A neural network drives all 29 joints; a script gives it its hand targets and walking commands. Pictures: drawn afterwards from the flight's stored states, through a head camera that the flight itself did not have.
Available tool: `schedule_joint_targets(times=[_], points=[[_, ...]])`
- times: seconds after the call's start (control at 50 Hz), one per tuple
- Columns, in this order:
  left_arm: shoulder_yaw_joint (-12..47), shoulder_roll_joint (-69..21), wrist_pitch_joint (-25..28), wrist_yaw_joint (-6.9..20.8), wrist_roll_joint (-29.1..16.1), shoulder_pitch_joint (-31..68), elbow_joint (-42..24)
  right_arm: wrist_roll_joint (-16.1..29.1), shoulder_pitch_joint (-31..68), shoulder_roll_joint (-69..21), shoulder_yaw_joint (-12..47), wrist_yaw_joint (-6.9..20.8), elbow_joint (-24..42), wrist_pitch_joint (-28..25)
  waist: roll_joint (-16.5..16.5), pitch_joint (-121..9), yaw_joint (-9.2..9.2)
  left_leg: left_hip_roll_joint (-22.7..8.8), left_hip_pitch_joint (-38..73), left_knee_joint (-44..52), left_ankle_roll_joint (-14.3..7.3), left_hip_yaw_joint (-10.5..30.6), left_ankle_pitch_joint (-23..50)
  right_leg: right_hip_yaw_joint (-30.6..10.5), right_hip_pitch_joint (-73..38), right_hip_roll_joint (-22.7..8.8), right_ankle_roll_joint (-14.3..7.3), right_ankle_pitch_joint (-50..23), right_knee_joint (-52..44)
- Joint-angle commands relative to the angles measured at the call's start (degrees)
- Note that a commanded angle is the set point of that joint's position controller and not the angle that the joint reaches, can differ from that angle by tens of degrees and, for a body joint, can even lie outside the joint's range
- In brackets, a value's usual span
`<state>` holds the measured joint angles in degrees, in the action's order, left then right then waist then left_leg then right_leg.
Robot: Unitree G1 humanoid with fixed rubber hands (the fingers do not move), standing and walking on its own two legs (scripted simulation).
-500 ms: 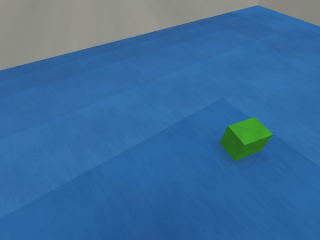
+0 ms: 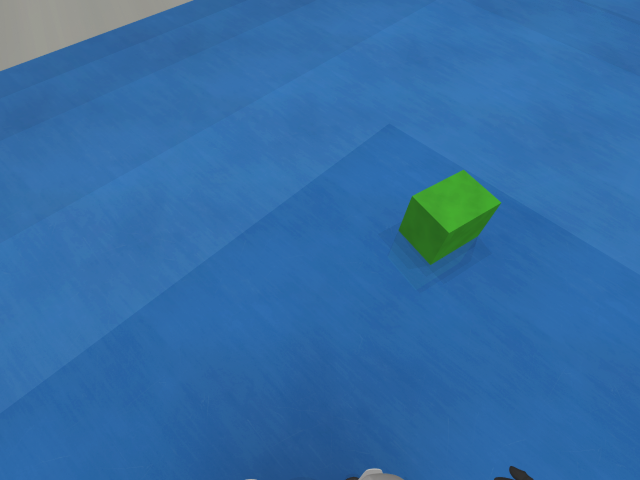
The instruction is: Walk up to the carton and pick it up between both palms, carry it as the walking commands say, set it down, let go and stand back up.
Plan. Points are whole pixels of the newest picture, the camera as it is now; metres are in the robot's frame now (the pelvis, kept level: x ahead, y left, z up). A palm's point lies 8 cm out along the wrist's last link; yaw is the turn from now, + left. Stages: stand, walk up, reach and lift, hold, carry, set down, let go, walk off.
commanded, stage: walk up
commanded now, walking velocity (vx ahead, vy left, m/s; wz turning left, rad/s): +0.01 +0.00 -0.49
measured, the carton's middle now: (447, 217) +1.04 -0.47 -0.65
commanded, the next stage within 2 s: none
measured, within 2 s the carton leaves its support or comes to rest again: neither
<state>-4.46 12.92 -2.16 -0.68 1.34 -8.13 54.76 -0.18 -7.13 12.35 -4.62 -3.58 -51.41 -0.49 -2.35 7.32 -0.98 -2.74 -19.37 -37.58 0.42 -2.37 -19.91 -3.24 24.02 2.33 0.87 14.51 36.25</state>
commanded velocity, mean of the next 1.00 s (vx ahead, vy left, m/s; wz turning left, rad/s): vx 0.07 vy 0.02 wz -0.34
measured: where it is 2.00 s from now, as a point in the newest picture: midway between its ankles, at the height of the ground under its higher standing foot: (245, 407)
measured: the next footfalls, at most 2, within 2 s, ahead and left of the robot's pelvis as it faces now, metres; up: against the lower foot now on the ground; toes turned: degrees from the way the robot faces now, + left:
right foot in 0.28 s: +0.04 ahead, -0.11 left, +0.00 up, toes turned -7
right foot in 0.84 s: +0.06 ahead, -0.08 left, +0.00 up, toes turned -24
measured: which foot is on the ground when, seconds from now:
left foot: down 0.00-0.84, up 0.86-1.00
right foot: up 0.00-0.26, down 0.28-0.52, up 0.54-0.82, down 0.84-1.00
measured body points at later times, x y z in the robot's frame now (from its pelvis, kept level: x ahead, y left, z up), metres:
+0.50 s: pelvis +0.03 +0.03 +0.01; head +0.07 +0.02 +0.46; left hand +0.17 +0.25 -0.14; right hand +0.03 -0.22 -0.14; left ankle +0.01 +0.13 -0.72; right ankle +0.01 -0.11 -0.72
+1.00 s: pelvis +0.06 +0.01 +0.01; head +0.10 -0.02 +0.45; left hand +0.23 +0.19 -0.13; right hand +0.02 -0.24 -0.15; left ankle +0.05 +0.15 -0.66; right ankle +0.02 -0.07 -0.72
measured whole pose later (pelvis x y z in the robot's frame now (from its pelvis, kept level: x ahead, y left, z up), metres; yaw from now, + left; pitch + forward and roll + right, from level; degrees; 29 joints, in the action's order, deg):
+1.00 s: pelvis +0.06 +0.01 +0.01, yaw -22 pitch +1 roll +0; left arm -3.8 9.1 0.4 -1.3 2.6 -8.9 53.3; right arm -0.5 -11.7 10.8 -4.8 0.5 -54.2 1.3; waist 1.8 4.6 0.9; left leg -4.8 -23.7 -60.2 1.8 -4.0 -27.5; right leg 3.2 17.0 2.1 -2.9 17.6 33.2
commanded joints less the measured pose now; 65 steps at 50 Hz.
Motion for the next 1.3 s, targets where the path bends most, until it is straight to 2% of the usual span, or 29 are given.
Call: schedule_joint_targets(times=[0.0,0.04,0.1,0.12,0.14,0.16,0.2,0.24,0.28,0.34,0.4,0.42,0.44,0.46,0.48,0.5,0.6,0.74,0.76,0.78,0.8,0.82,0.88,0.94,0.96,1.0,1.06,1.22,1.28], points=[[-1.13,6.02,0.21,1.28,-0.06,2.64,-6.48,-2.56,-6.12,9.44,-1.87,-0.36,2.57,0.26,17.05,-10.91,3.78,-20.8,14.14,16.15,-12.57,11.57,32.49,0.46,11.07,-1.84,1.96,16.2,31.65],[-0.64,5.17,-0.01,1.72,0.0,2.07,-4.85,-2.9,-6.76,6.49,-1.28,-0.37,2.4,-0.3,14.67,-8.8,2.59,-16.79,13.15,15.91,-9.66,8.86,37.33,1.08,10.2,-1.84,2.54,13.14,29.21],[0.77,1.31,-0.25,2.39,-0.82,-0.24,-1.08,-3.02,-10.67,3.06,-0.47,0.81,-0.43,-0.82,15.42,-7.41,2.88,-12.6,13.09,19.86,-6.92,6.91,20.3,1.77,4.79,-2.1,1.25,8.48,12.45],[1.32,1.11,-0.1,2.66,-0.52,1.21,-1.14,-2.91,-11.6,4.32,-0.64,1.69,-0.99,-0.86,17.57,-6.2,3.13,-12.14,11.57,23.64,-6.33,9.17,4.57,3.18,1.75,-1.59,0.87,8.49,7.56],[1.29,1.63,0.09,2.62,-0.44,3.52,-1.87,-2.22,-11.03,5.38,-1.0,2.29,-1.71,-0.76,17.38,-3.18,2.97,-12.97,8.87,25.8,-5.97,10.4,-0.26,5.86,-1.59,-2.55,0.56,8.98,1.47],[1.61,1.78,0.4,2.23,-1.13,4.32,-1.47,-2.6,-8.36,5.68,-0.54,2.18,-0.8,-1.16,16.21,-1.31,2.18,-12.2,7.35,23.04,-5.41,7.5,11.64,4.6,-6.77,-2.1,0.47,9.5,-6.7],[1.24,3.13,1.56,1.98,-1.38,-1.15,0.46,-2.1,-8.09,6.94,-1.19,2.41,-0.05,-1.38,11.44,-4.79,-0.54,-11.24,9.09,14.77,-3.52,1.9,24.46,4.46,-15.56,-3.87,0.54,-3.62,-17.38],[0.37,8.33,1.99,1.17,-0.54,-3.59,0.94,-1.49,-9.36,3.3,-1.01,2.74,1.1,-1.33,-3.6,-7.14,0.26,-2.66,0.89,5.03,1.24,-5.22,11.08,-9.7,-23.06,-13.72,-4.04,-28.71,-14.58],[-0.78,10.96,2.06,0.2,-0.3,-3.7,0.93,-1.17,-4.93,4.97,-2.59,2.15,3.08,-0.17,-8.38,-7.01,-1.48,-1.38,-2.76,-5.53,1.97,-2.3,-10.5,-13.69,-20.79,-20.44,-9.06,-40.23,-13.68],[-0.2,7.32,2.48,-0.49,0.83,-0.82,1.16,-1.02,-8.46,3.66,-0.38,3.36,0.78,0.38,-13.32,-4.55,0.24,-2.8,-0.14,-0.31,1.78,-1.78,-7.3,-10.22,-14.27,-16.19,-7.32,-15.05,-18.27],[-1.05,8.75,2.15,-0.86,0.3,2.06,0.22,0.49,-12.98,3.74,-0.96,1.81,0.2,-0.46,-14.98,-6.12,2.73,-1.33,5.82,8.64,2.04,-2.82,2.49,-8.18,-13.05,-13.13,-5.89,-33.4,-13.38],[-1.25,8.72,1.98,-0.63,-0.32,2.52,-0.63,0.29,-16.09,4.43,-1.14,1.22,-0.11,-0.85,-12.72,-8.09,3.8,-2.42,10.97,11.17,2.39,-2.6,11.65,-6.99,-10.29,-12.22,-4.69,-33.43,-10.3],[-1.14,6.92,2.08,-0.58,-0.9,1.28,-0.41,-0.25,-17.4,6.37,-1.77,0.92,-0.95,-1.17,-3.82,-10.79,3.88,-6.44,18.85,13.53,0.96,0.46,18.67,-3.51,-4.27,-9.19,-2.57,-26.49,-5.13],[-1.03,1.9,1.88,-0.82,0.21,4.2,-5.27,0.72,-18.07,10.76,-3.35,0.51,-1.21,-2.34,17.02,-10.81,6.23,-18.64,16.71,22.04,-2.57,13.65,22.58,4.94,2.89,-2.42,0.62,-3.01,6.74],[-1.56,3.58,1.09,-1.19,0.22,8.96,-6.47,1.18,-14.64,12.35,-4.37,0.12,-1.61,-2.14,18.75,-6.68,6.16,-24.51,15.54,21.27,-9.78,15.4,30.63,5.32,8.02,-2.74,1.04,15.3,17.13],[-1.75,3.62,1.01,-0.89,0.46,8.8,-6.5,0.75,-13.09,11.16,-4.14,-0.13,-1.4,-2.15,15.7,-7.24,5.38,-23.71,16.5,20.31,-11.38,12.6,34.07,4.29,8.73,-4.76,1.2,16.12,18.13],[-1.47,1.63,1.09,0.96,0.37,6.45,-5.33,-0.16,-14.78,6.57,-2.99,-0.4,-1.48,-1.84,13.58,-9.88,5.36,-17.29,21.83,14.67,-7.78,0.56,51.0,8.08,9.18,-3.29,0.33,11.89,14.13],[-0.27,0.97,1.04,1.13,-0.02,0.64,-5.56,-0.88,-12.46,8.41,-3.13,1.19,-1.73,-1.1,12.36,-12.13,2.02,-14.8,19.37,8.56,-4.05,-3.68,48.26,8.79,-3.98,-2.61,-2.38,1.74,-5.29],[-0.41,2.39,1.77,0.85,0.3,-3.26,-4.67,-0.38,-12.12,7.83,-3.08,1.65,-1.51,-0.68,10.11,-12.83,-0.03,-12.45,13.91,3.43,-1.88,-6.49,41.11,6.98,-11.92,-4.28,-2.75,-7.87,-11.97],[-1.03,6.55,2.72,0.46,0.68,-7.52,-3.2,-0.07,-10.18,5.86,-2.29,1.92,0.33,-0.66,0.81,-15.3,-2.63,-7.28,5.37,-5.55,0.72,-8.91,29.45,0.61,-23.12,-10.96,-5.45,-27.39,-11.53],[-2.24,10.92,3.29,-0.39,1.35,-11.83,-2.23,-0.28,-6.59,1.69,-0.99,2.43,3.08,-0.71,-16.55,-17.61,-4.71,-1.16,-11.29,-17.52,1.44,-7.5,-11.38,-16.85,-34.85,-25.56,-11.62,-58.17,-10.51],[-3.4,12.45,3.02,-0.76,1.37,-13.88,-2.39,0.02,-4.04,2.19,-1.14,2.58,3.48,-0.17,-11.48,-17.0,-5.51,-0.99,-15.1,-23.65,0.85,-2.16,-17.25,-20.03,-34.83,-27.13,-14.32,-59.9,-11.21],[-2.76,8.08,2.69,-1.19,1.07,-4.89,-4.02,0.74,-2.32,4.08,-1.09,3.78,2.37,0.29,-8.7,-8.34,-1.59,-4.33,-15.59,-25.5,2.04,0.54,-10.89,-11.4,-22.55,-20.66,-12.69,-42.26,-13.02],[-2.04,8.29,3.22,-1.47,1.01,-9.28,-1.98,-1.6,-5.68,5.34,-1.89,4.93,0.63,1.97,2.37,-8.94,-1.17,-4.65,-14.65,-26.01,1.15,1.73,-2.24,-15.12,-17.89,-24.4,-11.82,-11.31,-21.07],[-2.12,8.47,3.14,-1.27,1.05,-8.16,-2.49,-1.62,-5.04,5.32,-1.77,5.09,1.12,2.09,-0.44,-8.58,-0.96,-4.25,-15.2,-24.05,1.26,1.99,-0.94,-14.67,-18.05,-22.31,-10.83,-7.9,-20.97],[-2.66,8.84,3.79,-1.23,1.47,-10.1,-2.11,-1.58,-2.63,4.42,-1.12,5.23,2.13,2.09,-4.79,-7.4,-2.17,-4.74,-14.84,-23.5,1.63,2.87,0.68,-18.15,-15.69,-22.61,-11.4,-4.67,-21.94],[-2.68,8.8,4.21,-1.06,1.04,-9.1,-2.81,-1.07,-1.08,4.01,-0.73,5.52,2.39,1.83,-5.34,-6.46,-0.9,-4.32,-14.65,-20.54,2.14,2.43,2.18,-16.11,-13.1,-21.22,-11.06,-3.05,-23.0],[-4.63,10.4,2.94,-0.92,1.24,-13.58,-2.2,0.25,2.96,4.16,0.72,7.13,5.59,1.82,-9.32,-3.99,-2.9,-3.54,-9.0,-3.84,2.16,2.41,-0.12,-16.41,-9.3,-20.19,-9.55,3.15,-22.17],[-4.68,10.95,2.23,-0.43,1.11,-10.33,-2.94,0.77,-2.95,4.48,0.65,7.0,4.55,1.47,-8.21,-5.63,0.47,-1.19,2.45,7.62,0.99,-0.3,3.66,-12.69,-3.05,-16.89,-7.28,4.21,-17.29]])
